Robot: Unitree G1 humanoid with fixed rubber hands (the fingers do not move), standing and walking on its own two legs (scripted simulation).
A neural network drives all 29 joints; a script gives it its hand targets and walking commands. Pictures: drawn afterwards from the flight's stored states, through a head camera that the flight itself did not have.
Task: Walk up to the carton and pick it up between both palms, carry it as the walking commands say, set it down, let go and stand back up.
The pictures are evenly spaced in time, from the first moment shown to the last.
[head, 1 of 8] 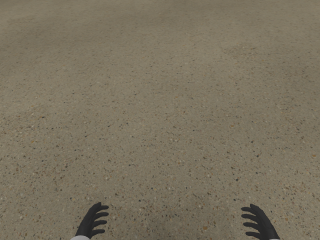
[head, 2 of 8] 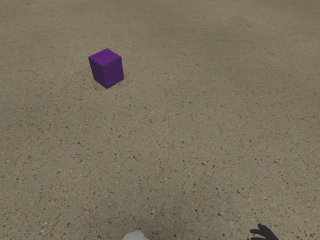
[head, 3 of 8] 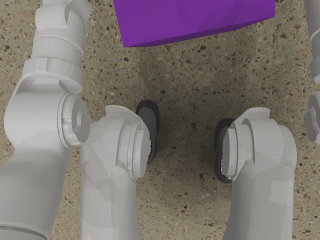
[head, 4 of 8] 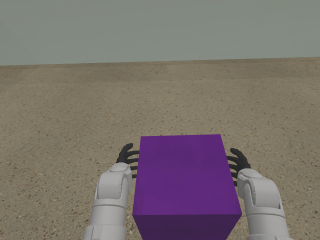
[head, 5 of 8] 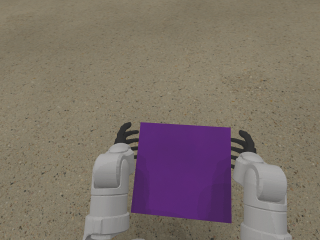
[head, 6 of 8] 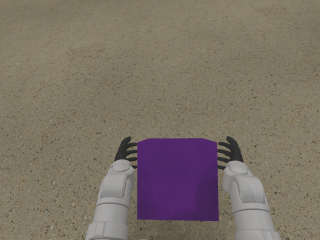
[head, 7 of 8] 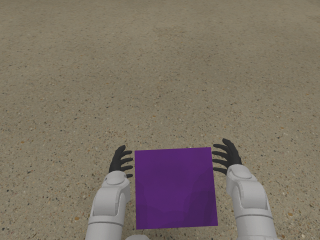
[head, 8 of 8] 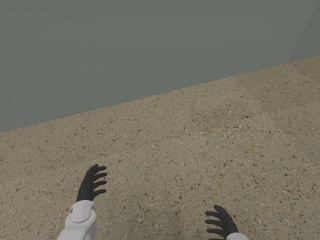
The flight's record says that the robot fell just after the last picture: yes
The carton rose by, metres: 0.65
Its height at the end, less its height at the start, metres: -0.02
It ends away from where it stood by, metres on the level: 16.75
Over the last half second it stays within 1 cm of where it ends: yes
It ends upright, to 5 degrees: no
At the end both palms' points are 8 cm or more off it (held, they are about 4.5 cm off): yes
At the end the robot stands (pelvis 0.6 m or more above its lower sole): no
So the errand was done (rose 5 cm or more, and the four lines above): no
